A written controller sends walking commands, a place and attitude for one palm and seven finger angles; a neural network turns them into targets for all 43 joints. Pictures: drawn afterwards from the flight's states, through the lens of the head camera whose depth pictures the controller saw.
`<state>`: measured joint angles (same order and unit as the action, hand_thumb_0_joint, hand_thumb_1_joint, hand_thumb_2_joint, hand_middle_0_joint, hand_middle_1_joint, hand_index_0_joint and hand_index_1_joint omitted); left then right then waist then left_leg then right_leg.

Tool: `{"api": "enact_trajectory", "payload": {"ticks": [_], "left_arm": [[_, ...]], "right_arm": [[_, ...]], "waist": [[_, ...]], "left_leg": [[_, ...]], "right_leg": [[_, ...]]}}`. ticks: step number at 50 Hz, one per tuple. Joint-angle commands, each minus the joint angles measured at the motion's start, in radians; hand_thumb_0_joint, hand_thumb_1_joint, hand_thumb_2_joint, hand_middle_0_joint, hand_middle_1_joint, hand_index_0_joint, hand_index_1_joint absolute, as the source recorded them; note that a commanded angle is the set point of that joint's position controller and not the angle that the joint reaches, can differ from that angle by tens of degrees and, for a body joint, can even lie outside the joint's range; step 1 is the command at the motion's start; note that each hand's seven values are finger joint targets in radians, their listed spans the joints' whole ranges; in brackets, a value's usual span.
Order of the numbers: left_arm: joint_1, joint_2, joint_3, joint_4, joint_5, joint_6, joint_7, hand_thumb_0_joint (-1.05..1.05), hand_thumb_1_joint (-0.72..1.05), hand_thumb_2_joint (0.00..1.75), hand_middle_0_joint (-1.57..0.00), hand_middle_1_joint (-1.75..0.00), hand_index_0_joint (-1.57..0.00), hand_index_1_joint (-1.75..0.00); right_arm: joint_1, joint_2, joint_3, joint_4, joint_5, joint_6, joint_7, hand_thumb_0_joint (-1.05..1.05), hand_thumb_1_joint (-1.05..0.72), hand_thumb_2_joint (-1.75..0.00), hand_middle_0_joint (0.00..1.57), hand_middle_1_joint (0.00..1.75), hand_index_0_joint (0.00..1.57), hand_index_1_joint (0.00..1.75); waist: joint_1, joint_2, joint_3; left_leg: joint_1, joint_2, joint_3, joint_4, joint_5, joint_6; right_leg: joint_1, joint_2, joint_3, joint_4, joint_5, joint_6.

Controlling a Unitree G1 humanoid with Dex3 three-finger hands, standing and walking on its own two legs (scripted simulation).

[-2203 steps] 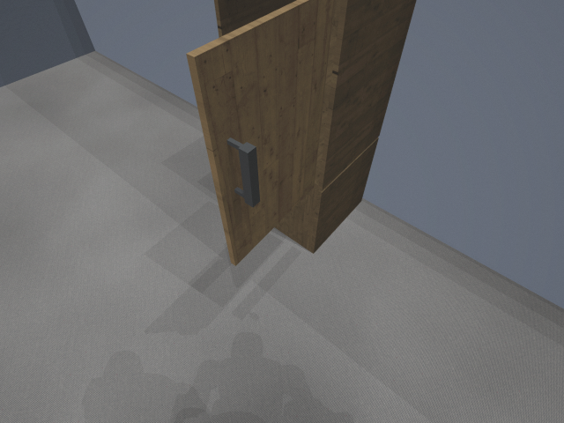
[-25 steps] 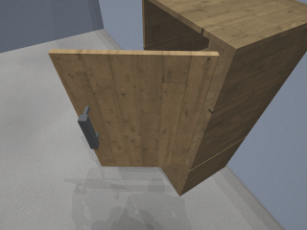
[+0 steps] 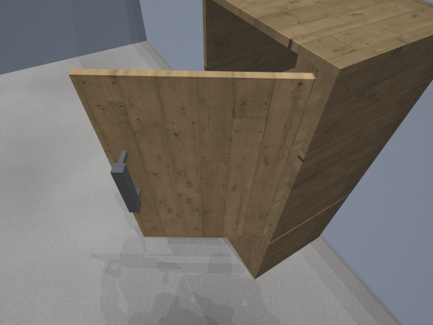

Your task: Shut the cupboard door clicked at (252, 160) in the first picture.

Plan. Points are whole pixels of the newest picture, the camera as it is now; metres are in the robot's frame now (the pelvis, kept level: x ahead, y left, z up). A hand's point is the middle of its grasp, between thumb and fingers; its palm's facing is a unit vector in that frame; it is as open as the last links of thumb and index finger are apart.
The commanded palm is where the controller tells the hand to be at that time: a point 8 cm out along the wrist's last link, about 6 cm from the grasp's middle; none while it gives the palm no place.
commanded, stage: come to a stop and stand still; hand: left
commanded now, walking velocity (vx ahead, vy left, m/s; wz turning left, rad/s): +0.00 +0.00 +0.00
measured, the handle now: (129, 182) +0.40 +0.22 +0.00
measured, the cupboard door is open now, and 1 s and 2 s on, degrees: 59 59 59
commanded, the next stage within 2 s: look again from close up in 1.08 s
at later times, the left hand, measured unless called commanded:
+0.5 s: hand out of the picture -0.02 +0.18 -0.18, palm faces -0.01 -0.99 -0.15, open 7.4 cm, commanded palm none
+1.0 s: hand out of the picture -0.03 +0.19 -0.18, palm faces +0.00 -0.99 -0.14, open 7.4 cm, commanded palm none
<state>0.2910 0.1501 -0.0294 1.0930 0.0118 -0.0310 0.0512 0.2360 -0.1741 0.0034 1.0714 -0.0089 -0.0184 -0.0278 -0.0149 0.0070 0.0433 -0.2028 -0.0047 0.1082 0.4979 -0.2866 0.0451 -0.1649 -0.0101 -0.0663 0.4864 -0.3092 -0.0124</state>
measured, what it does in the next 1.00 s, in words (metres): stands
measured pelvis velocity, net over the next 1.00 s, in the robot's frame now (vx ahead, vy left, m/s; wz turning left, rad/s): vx -0.01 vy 0.04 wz -0.01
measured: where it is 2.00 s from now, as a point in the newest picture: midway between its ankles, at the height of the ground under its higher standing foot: outside the picture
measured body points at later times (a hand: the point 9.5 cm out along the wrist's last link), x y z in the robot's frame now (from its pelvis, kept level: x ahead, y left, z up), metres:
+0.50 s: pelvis -0.02 +0.02 +0.00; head -0.01 +0.03 +0.45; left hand -0.02 +0.23 -0.16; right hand -0.02 -0.20 -0.15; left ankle -0.01 +0.08 -0.74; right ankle -0.03 -0.11 -0.74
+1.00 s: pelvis -0.01 +0.04 +0.00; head +0.00 +0.06 +0.45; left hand -0.03 +0.25 -0.16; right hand -0.02 -0.18 -0.15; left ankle -0.01 +0.08 -0.74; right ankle -0.03 -0.11 -0.74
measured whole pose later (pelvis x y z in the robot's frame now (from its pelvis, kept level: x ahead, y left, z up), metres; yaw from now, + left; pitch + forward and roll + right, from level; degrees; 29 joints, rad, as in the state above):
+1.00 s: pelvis -0.01 +0.04 +0.00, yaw +0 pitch -1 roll +0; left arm 0.32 0.13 -0.03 1.11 0.01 0.00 0.04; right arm 0.28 -0.13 0.02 1.14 0.00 -0.02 -0.02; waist 0.00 -0.03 0.04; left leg -0.16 -0.07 0.14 0.38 -0.21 0.11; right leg -0.15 -0.07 -0.04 0.42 -0.25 0.05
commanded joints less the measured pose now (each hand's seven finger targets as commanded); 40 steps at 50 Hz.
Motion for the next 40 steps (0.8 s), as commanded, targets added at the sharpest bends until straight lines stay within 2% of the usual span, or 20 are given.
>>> {"api": "enact_trajectory", "payload": {"ticks": [1,2,6,9,13,24,30,40], "left_arm": [[0.051,0.100,0.020,-0.052,-0.002,0.001,0.002,0.00,0.90,0.90,-0.20,-0.30,-0.20,-0.30],[0.053,0.098,0.020,-0.054,0.001,0.003,0.000,0.00,0.90,0.90,-0.20,-0.30,-0.20,-0.30],[0.049,0.106,0.021,-0.062,0.001,0.008,-0.004,0.00,0.90,0.90,-0.20,-0.30,-0.20,-0.30],[0.053,0.109,0.021,-0.065,0.000,0.008,-0.006,0.00,0.90,0.90,-0.20,-0.30,-0.20,-0.30],[0.056,0.108,0.021,-0.067,-0.001,0.009,-0.006,0.00,0.90,0.90,-0.20,-0.30,-0.20,-0.30],[0.080,0.091,0.016,-0.038,-0.001,0.012,-0.007,0.00,0.90,0.90,-0.20,-0.30,-0.20,-0.30],[0.096,0.076,0.016,-0.023,0.000,0.011,-0.005,0.00,0.90,0.90,-0.20,-0.30,-0.20,-0.30],[0.114,0.057,0.016,-0.003,0.001,0.017,-0.003,0.00,0.90,0.90,-0.20,-0.30,-0.20,-0.30]], "right_arm": [[0.058,-0.082,-0.014,-0.042,-0.002,-0.004,-0.001,0.00,-0.90,-0.90,0.20,0.30,0.20,0.30],[0.050,-0.077,-0.014,-0.043,-0.003,-0.004,0.001,0.00,-0.90,-0.90,0.20,0.30,0.20,0.30],[0.053,-0.088,-0.012,-0.045,-0.005,-0.002,0.008,0.00,-0.90,-0.90,0.20,0.30,0.20,0.30],[0.062,-0.091,-0.010,-0.044,-0.004,-0.008,0.008,0.00,-0.90,-0.90,0.20,0.30,0.20,0.30],[0.065,-0.095,-0.008,-0.037,-0.003,-0.012,0.007,0.00,-0.90,-0.90,0.20,0.30,0.20,0.30],[0.084,-0.086,-0.006,0.004,0.001,-0.012,0.008,0.00,-0.90,-0.90,0.20,0.30,0.20,0.30],[0.100,-0.077,-0.006,0.022,0.002,-0.017,0.005,0.00,-0.90,-0.90,0.20,0.30,0.20,0.30],[0.109,-0.069,-0.008,0.040,0.004,-0.017,0.000,0.00,-0.90,-0.90,0.20,0.30,0.20,0.30]], "waist": [[0.002,-0.030,0.023],[0.008,-0.010,0.047],[0.009,-0.017,0.083],[0.010,0.000,0.035],[0.014,-0.014,0.010],[0.017,-0.001,0.046],[0.017,-0.008,0.015],[0.018,0.007,0.038]], "left_leg": [[-0.003,0.110,-0.138,-0.092,0.189,-0.007],[-0.012,0.109,-0.139,-0.108,0.172,-0.003],[-0.041,0.098,-0.150,-0.148,0.055,-0.002],[-0.017,0.101,-0.153,-0.157,0.083,0.001],[-0.004,0.105,-0.153,-0.164,0.106,0.004],[-0.023,0.108,-0.162,-0.212,0.035,0.004],[0.003,0.114,-0.164,-0.213,0.087,0.007],[0.014,0.124,-0.178,-0.243,0.091,0.004]], "right_leg": [[-0.038,-0.108,0.117,-0.070,0.234,-0.045],[-0.054,-0.103,0.117,-0.082,0.192,-0.045],[-0.078,-0.095,0.123,-0.113,0.057,-0.041],[-0.048,-0.096,0.117,-0.106,0.090,-0.037],[-0.025,-0.099,0.109,-0.106,0.115,-0.030],[-0.035,-0.100,0.101,-0.120,0.099,-0.021],[-0.017,-0.102,0.094,-0.113,0.133,-0.015],[-0.031,-0.101,0.085,-0.105,0.132,-0.006]]}}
